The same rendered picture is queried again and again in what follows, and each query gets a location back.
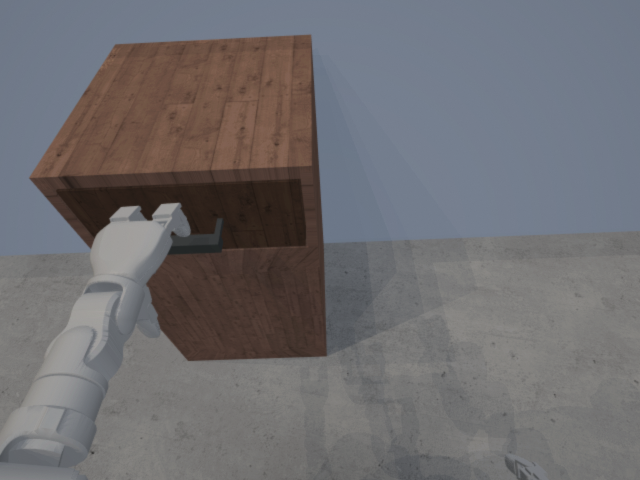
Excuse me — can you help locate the left robot hand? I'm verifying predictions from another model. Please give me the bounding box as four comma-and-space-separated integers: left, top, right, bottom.
90, 203, 191, 338

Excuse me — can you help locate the left robot forearm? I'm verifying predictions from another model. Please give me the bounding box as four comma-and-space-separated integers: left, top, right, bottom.
0, 274, 145, 468

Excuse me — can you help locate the cabinet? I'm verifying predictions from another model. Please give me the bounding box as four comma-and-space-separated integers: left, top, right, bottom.
29, 35, 327, 361

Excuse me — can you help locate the drawer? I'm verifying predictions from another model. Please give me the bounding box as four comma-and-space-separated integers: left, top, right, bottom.
56, 179, 306, 249

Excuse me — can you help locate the handle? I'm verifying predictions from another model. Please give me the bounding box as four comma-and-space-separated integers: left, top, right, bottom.
167, 218, 224, 255

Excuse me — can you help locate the right robot hand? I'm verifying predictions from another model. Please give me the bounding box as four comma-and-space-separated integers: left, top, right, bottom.
505, 454, 549, 480

